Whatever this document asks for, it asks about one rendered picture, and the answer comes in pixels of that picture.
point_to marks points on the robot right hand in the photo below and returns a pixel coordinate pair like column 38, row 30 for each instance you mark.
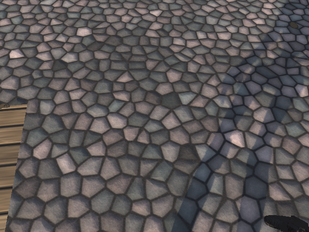
column 286, row 224

